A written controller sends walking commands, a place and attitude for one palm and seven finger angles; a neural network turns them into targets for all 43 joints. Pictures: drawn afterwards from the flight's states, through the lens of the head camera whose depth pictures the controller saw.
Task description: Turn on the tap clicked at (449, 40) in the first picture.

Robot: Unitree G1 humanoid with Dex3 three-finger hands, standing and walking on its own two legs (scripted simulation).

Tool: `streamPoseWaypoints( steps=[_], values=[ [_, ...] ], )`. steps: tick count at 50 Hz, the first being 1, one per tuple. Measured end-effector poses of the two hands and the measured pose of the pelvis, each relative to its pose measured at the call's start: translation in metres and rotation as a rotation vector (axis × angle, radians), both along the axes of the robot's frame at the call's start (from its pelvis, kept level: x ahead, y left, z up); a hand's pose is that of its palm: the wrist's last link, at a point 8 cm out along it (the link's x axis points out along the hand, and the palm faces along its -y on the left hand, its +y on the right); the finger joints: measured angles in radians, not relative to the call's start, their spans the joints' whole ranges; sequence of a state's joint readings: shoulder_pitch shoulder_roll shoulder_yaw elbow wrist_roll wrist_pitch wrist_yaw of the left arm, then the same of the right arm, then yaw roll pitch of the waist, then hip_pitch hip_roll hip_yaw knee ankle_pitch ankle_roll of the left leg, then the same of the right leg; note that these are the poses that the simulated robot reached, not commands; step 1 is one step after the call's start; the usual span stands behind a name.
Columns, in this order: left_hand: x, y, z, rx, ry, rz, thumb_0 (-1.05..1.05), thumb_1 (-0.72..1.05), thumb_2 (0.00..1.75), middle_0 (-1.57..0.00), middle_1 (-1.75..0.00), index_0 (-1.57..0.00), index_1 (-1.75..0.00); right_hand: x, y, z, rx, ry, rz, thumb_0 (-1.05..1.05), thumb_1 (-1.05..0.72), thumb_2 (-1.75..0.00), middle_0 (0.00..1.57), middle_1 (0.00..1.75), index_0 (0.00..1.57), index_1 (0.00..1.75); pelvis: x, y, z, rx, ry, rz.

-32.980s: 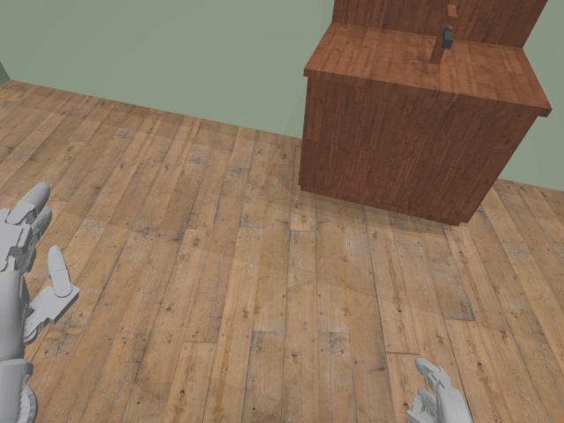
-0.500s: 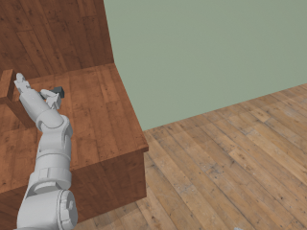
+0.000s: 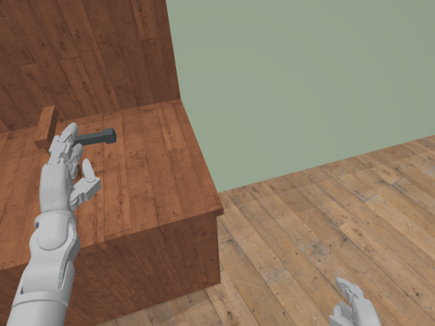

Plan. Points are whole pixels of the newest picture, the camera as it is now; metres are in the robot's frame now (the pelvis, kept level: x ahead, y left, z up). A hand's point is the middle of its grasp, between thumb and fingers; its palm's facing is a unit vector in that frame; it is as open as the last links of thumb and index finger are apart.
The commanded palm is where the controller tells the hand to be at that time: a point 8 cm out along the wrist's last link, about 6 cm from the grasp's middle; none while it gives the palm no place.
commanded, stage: draw the hand back beside the body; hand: left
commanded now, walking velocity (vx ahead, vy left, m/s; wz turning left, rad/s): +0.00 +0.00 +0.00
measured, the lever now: (109, 135) +0.53 +0.34 +0.05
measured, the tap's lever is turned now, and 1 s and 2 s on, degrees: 86 86 86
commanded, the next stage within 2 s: step back with the hand held close in 0.88 s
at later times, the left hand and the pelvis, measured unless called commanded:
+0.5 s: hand (82, 214) +0.24 +0.23 +0.14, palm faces +0.36 -0.88 -0.31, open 7.5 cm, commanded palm +0.19 +0.27 +0.17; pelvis +0.01 +0.00 +0.00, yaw -1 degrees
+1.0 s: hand (74, 221) +0.21 +0.23 +0.16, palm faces +0.38 -0.86 -0.33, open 7.4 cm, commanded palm +0.18 +0.28 +0.17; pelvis +0.01 +0.00 +0.00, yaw +0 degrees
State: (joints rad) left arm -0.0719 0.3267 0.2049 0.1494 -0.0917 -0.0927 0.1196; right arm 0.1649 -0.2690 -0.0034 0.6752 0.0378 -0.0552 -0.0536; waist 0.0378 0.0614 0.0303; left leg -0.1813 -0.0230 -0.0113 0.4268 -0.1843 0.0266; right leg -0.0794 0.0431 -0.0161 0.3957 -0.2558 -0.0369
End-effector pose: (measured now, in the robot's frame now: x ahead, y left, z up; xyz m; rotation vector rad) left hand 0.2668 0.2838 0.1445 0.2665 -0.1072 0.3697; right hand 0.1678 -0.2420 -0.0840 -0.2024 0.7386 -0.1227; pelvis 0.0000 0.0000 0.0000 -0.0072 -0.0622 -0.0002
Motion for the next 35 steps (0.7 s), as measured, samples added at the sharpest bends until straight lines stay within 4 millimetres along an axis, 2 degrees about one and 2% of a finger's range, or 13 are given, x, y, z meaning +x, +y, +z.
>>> streamPoseWaypoints(
  steps=[4, 8, 13, 19, 23, 31, 35],
  values=[
    [-0.004, -0.009, -0.007, -0.009, 0.021, -0.039, 0.01, 0.89, 0.90, -0.18, -0.23, -0.18, -0.23, 0.011, 0.012, 0.011, 0.032, -0.063, 0.004, 0.01, -0.90, -0.90, 0.20, 0.30, 0.20, 0.30, 0.002, -0.002, 0.001, 0.002, -0.007, -0.017],
    [-0.019, -0.004, 0.000, 0.012, 0.004, -0.028, 0.01, 0.89, 0.90, -0.19, -0.24, -0.19, -0.24, 0.013, 0.017, 0.015, 0.048, -0.086, 0.009, 0.01, -0.90, -0.90, 0.20, 0.30, 0.20, 0.30, 0.007, -0.003, 0.002, 0.000, -0.017, -0.027],
    [-0.042, 0.005, 0.014, 0.056, -0.030, 0.012, 0.01, 0.89, 0.90, -0.20, -0.25, -0.19, -0.26, 0.009, 0.016, 0.008, 0.042, -0.051, 0.024, 0.01, -0.90, -0.90, 0.20, 0.30, 0.20, 0.30, 0.011, -0.003, 0.002, -0.001, -0.024, -0.022],
    [-0.059, -0.001, 0.011, 0.062, -0.008, 0.013, 0.01, 0.89, 0.90, -0.20, -0.27, -0.19, -0.27, 0.007, 0.011, 0.000, 0.025, -0.009, 0.032, 0.02, -0.90, -0.90, 0.20, 0.30, 0.20, 0.30, 0.011, -0.002, 0.002, 0.001, -0.024, -0.014],
    [-0.066, -0.008, 0.009, 0.070, 0.001, -0.006, 0.01, 0.89, 0.90, -0.20, -0.28, -0.20, -0.29, 0.008, 0.008, 0.002, 0.014, -0.014, 0.026, 0.02, -0.90, -0.90, 0.20, 0.30, 0.20, 0.30, 0.013, -0.003, 0.002, 0.002, -0.021, -0.014],
    [-0.086, -0.015, 0.027, 0.129, -0.044, -0.027, 0.01, 0.89, 0.90, -0.21, -0.30, -0.21, -0.30, 0.019, 0.008, 0.010, 0.017, -0.076, 0.025, 0.02, -0.90, -0.90, 0.20, 0.30, 0.20, 0.30, 0.017, -0.003, 0.001, 0.000, -0.021, -0.017],
    [-0.094, -0.016, 0.029, 0.143, -0.045, -0.024, 0.01, 0.89, 0.90, -0.21, -0.30, -0.21, -0.30, 0.024, 0.011, 0.010, 0.025, -0.091, 0.031, 0.02, -0.90, -0.90, 0.20, 0.30, 0.20, 0.30, 0.016, -0.003, 0.000, 0.000, -0.021, -0.013]
  ],
)
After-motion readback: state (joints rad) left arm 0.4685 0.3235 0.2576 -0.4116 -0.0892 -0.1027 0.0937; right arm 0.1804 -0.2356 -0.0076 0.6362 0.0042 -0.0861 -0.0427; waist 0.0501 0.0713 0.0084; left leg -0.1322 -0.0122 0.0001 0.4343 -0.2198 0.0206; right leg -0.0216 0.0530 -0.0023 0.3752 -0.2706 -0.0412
